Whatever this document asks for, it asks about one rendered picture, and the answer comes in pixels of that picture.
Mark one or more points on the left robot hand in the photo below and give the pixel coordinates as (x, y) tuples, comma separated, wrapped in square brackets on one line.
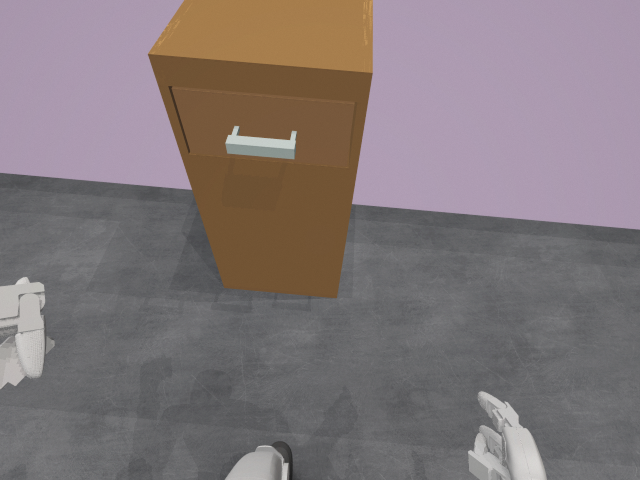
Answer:
[(23, 352)]

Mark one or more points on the cabinet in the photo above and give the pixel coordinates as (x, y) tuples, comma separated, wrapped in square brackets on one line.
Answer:
[(273, 226)]

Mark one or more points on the handle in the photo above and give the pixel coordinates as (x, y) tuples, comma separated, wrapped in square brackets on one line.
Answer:
[(264, 147)]

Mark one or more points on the robot left shin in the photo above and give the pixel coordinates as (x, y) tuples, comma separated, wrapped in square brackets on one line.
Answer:
[(269, 449)]

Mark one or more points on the drawer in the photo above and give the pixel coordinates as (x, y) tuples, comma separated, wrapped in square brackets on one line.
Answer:
[(323, 126)]

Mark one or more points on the left robot thigh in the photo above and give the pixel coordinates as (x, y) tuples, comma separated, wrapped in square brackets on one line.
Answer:
[(260, 465)]

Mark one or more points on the right robot hand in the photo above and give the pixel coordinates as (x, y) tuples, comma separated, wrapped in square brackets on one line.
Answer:
[(516, 456)]

